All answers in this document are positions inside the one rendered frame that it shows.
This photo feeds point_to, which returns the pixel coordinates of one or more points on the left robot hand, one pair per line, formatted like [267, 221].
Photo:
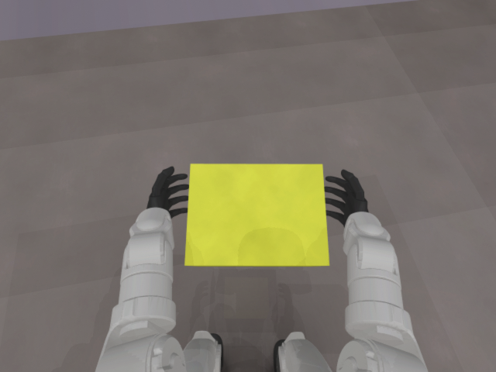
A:
[159, 198]

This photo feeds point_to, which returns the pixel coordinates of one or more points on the robot right shin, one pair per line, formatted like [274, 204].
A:
[295, 335]

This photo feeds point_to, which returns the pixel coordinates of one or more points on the left robot thigh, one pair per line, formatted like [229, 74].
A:
[202, 355]

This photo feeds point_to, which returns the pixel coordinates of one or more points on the robot right forearm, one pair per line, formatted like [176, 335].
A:
[375, 309]

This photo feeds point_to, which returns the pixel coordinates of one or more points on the right robot upper arm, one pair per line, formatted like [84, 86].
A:
[367, 355]

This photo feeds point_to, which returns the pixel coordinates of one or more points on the robot left forearm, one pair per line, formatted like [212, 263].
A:
[145, 299]

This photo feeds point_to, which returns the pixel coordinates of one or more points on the right robot hand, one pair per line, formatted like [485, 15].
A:
[353, 196]

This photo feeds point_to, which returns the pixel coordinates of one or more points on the left robot upper arm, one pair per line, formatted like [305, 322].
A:
[157, 353]

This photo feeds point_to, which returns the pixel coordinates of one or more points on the carton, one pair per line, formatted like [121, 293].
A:
[256, 215]

